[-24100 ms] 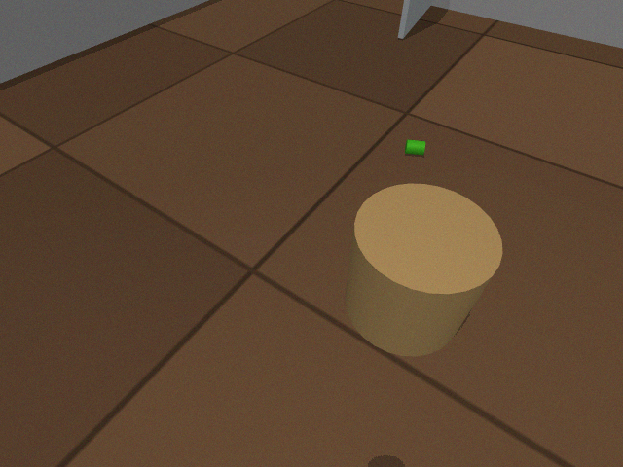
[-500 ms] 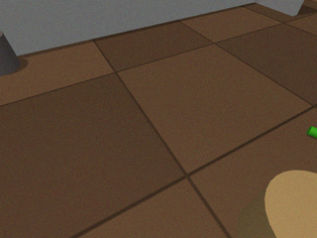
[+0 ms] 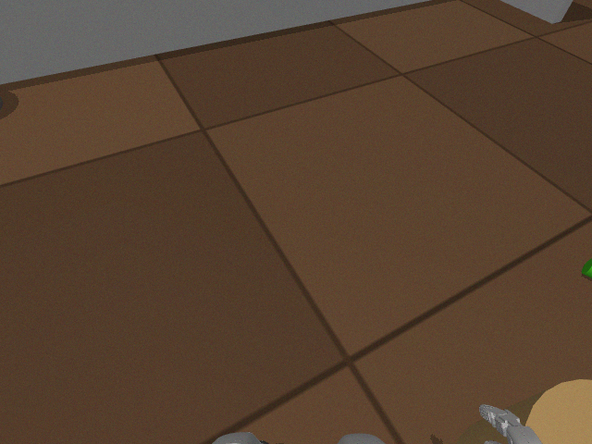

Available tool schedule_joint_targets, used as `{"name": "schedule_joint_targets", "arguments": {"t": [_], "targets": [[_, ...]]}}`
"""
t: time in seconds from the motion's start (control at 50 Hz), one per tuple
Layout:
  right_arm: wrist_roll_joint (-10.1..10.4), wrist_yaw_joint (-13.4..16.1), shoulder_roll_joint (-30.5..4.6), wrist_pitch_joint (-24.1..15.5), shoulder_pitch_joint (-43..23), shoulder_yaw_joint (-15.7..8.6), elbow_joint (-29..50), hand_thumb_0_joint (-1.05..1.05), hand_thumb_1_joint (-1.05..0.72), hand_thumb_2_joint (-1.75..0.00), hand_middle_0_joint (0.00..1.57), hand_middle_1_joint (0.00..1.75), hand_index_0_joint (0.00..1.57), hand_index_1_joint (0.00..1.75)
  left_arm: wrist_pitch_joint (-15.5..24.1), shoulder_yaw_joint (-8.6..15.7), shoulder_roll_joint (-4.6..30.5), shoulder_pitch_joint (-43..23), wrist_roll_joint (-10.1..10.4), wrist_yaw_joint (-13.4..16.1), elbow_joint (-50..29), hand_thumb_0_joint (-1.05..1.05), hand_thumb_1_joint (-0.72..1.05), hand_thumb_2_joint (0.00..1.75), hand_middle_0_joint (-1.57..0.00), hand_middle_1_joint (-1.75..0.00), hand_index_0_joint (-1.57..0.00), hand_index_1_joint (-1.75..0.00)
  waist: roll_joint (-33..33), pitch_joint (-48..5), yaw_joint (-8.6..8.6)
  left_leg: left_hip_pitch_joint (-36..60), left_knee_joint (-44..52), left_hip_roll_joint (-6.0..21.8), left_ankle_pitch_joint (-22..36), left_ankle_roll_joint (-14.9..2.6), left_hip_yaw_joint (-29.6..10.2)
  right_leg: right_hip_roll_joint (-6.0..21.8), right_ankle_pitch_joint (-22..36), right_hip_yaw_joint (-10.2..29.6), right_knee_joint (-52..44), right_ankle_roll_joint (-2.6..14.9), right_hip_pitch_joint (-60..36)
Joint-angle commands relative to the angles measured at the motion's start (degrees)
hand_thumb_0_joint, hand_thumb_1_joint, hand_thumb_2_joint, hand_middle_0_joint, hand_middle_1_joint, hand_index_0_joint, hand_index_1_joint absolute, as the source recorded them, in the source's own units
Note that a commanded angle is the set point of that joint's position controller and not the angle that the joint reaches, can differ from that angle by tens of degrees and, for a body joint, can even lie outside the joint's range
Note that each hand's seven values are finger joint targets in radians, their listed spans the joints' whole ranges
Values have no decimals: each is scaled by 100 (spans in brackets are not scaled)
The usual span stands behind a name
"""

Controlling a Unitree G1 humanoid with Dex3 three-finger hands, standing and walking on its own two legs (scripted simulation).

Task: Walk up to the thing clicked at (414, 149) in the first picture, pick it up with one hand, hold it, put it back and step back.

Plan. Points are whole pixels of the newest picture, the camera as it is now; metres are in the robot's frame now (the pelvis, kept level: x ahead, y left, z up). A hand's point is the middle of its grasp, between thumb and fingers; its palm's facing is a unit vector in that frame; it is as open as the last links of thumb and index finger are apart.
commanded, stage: walk up
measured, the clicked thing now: out of the picture +0.84 -1.24 -0.73
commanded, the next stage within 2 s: none
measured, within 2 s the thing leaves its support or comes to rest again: neither
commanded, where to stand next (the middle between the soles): +0.64 +0.03 m, yaw +3 degrees
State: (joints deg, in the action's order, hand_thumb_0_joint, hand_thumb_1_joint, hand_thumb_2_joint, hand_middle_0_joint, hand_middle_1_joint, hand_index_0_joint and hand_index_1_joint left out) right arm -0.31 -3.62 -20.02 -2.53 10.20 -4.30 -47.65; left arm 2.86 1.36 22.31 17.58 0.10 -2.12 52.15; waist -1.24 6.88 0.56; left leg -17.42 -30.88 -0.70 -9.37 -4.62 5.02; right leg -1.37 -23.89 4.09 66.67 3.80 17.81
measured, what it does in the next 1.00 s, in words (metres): walks ahead: right foot, then left foot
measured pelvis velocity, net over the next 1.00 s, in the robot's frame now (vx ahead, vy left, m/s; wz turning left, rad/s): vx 0.37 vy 0.01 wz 0.07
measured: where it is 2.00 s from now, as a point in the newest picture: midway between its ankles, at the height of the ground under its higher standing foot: (287, 324)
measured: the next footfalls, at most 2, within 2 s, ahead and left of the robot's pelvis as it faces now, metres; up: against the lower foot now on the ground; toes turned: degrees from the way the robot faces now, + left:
right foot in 0.34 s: +0.25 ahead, -0.16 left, +0.00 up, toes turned -3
left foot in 0.76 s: +0.44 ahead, +0.11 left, +0.00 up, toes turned +7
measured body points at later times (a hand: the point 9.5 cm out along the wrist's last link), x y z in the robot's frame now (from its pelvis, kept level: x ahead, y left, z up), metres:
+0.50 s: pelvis +0.20 -0.05 +0.01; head +0.20 -0.08 +0.46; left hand +0.24 +0.28 -0.08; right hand +0.26 -0.36 -0.13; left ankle +0.17 +0.08 -0.67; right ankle +0.21 -0.16 -0.73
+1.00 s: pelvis +0.37 +0.01 +0.01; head +0.38 +0.04 +0.46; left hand +0.41 +0.34 -0.12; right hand +0.46 -0.29 -0.08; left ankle +0.40 +0.11 -0.73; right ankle +0.41 -0.15 -0.66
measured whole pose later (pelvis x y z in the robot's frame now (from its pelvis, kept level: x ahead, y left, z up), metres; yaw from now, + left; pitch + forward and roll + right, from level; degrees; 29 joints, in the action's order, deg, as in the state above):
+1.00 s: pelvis +0.37 +0.01 +0.01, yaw +4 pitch -3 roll -1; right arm 0.2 -3.1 -21.2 -4.2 16.8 -2.6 -47.3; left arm 2.7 2.4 24.8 18.1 -0.1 -2.4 49.8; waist -2.9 5.0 -0.7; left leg -12.6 -28.0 0.1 -12.2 -3.1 3.8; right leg 3.4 -18.7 1.4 59.0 2.0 26.3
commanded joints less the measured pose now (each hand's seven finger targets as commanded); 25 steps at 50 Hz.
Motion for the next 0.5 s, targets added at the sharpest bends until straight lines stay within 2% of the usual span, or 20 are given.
{"name": "schedule_joint_targets", "arguments": {"t": [0.0,0.04,0.08,0.1,0.14,0.18,0.24,0.26,0.28,0.3,0.32,0.34,0.36,0.38,0.4,0.42,0.44,0.48], "targets": [[18,111,-1426,-265,340,-387,369,0,-90,-90,20,30,20,30,75,483,1293,830,-46,-31,-164,0,90,90,-20,-30,-20,-30,572,-64,86,-173,2226,1280,-1521,-519,-1607,478,662,-45,-591,-245,426],[-4,76,-1530,-299,350,-397,422,0,-90,-90,20,30,20,30,83,484,1227,797,-80,-92,-253,0,90,90,-20,-30,-20,-30,844,-33,73,-42,2208,1222,-1799,-623,-1402,581,744,-309,-1518,-384,586],[-22,46,-1603,-302,467,-428,445,0,-90,-90,20,30,20,30,108,524,1213,434,-135,-134,-414,0,90,90,-20,-30,-20,-30,1006,-41,-70,241,2173,1328,-2044,-792,-1467,642,703,-399,-2187,-428,842],[-31,29,-1675,-303,567,-452,462,0,-90,-90,20,30,20,30,116,533,1173,265,-160,-148,-470,0,90,90,-20,-30,-20,-30,1080,-85,-142,280,2158,1383,-2122,-816,-1482,669,761,-431,-2446,-421,792],[-38,11,-1713,-283,555,-450,498,0,-90,-90,20,30,20,30,124,575,1185,80,-157,-166,-497,0,90,90,-20,-30,-20,-30,1113,-26,-166,2,2169,1434,-2401,-758,-1504,659,1091,-449,-2751,-389,567],[-32,-9,-1741,-253,435,-446,556,0,-90,-90,20,30,20,30,145,602,1197,-16,-143,-170,-480,0,90,90,-20,-30,-20,-30,1038,-72,-148,-163,2064,1398,-2358,-673,-1452,601,1433,-507,-3074,-366,285],[-12,-15,-1776,-197,436,-424,566,0,-90,-90,20,30,20,30,199,617,1232,-119,-140,-172,-445,0,90,90,-20,-30,-20,-30,747,-110,-109,-254,1771,1390,-2508,-615,-1437,456,1274,-615,-3340,-300,-73],[-1,-12,-1778,-175,428,-409,560,0,-90,-90,20,30,20,30,227,621,1225,-3,-148,-159,-396,0,90,90,-20,-30,-20,-30,657,-152,-12,-349,1525,1354,-2530,-565,-1373,414,1330,-636,-3480,-264,-361],[-15,-7,-1677,-165,358,-355,570,0,-90,-90,20,30,20,30,276,640,1266,307,-163,-119,-321,0,90,90,-20,-30,-20,-30,445,-313,176,-287,995,1202,-2187,-470,-1212,385,1222,-625,-3736,-214,-769],[-33,1,-1439,-151,552,-252,548,0,-90,-90,20,30,20,30,336,688,1405,588,-186,-61,-214,0,90,90,-20,-30,-20,-30,-13,-538,281,-533,182,937,-1833,-347,-921,336,883,-538,-3950,-154,-1465],[-29,9,-1128,-164,771,-122,554,0,-90,-90,20,30,20,30,400,770,1640,992,-219,19,-170,0,90,90,-20,-30,-20,-30,-950,-876,461,-1060,-1346,425,-1470,-149,-448,953,-144,563,-4656,76,-2180],[-18,18,-839,-154,1032,-13,571,0,-90,-90,20,30,20,30,468,805,1954,967,-205,80,-272,0,90,90,-20,-30,-20,-30,-1585,-781,336,-2128,-2758,-296,-2111,217,-510,2189,-489,2670,-5205,427,-2495],[-18,88,-1456,-94,946,-157,430,0,-90,-90,20,30,20,30,430,777,1983,753,-109,87,-290,0,90,90,-20,-30,-20,-30,-803,-529,365,-2277,-3109,-124,-1993,227,-929,2553,-526,3100,-5343,899,-2176],[-16,134,-1628,-102,894,-187,367,0,-90,-90,20,30,20,30,411,748,1998,606,-56,91,-353,0,90,90,-20,-30,-20,-30,-770,-272,305,-2256,-3140,101,-1865,241,-1113,2632,-73,3079,-5348,1053,-1803],[36,142,-1654,-133,754,-177,322,0,-90,-90,20,30,20,30,412,708,1849,562,-8,110,-401,0,90,90,-20,-30,-20,-30,-513,-131,293,-2196,-3180,130,-1678,260,-1323,2363,713,2438,-5389,955,-1659],[78,139,-1576,-124,882,-182,208,0,-90,-90,20,30,20,30,423,650,1707,443,18,133,-400,0,90,90,-20,-30,-20,-30,-493,-150,163,-1967,-3065,167,-1482,278,-1406,2001,1391,1649,-5289,671,-1576],[97,116,-1493,-108,983,-155,141,0,-90,-90,20,30,20,30,424,616,1611,326,24,146,-428,0,90,90,-20,-30,-20,-30,-687,-257,69,-1755,-2830,191,-1283,295,-1289,1762,2010,1051,-5195,535,-1579],[61,76,-1389,-66,1070,-140,97,0,-90,-90,20,30,20,30,431,587,1579,259,32,158,-456,0,90,90,-20,-30,-20,-30,-804,-379,4,-1404,-2587,144,-883,368,-1119,1495,3048,349,-4997,550,-1446]]}}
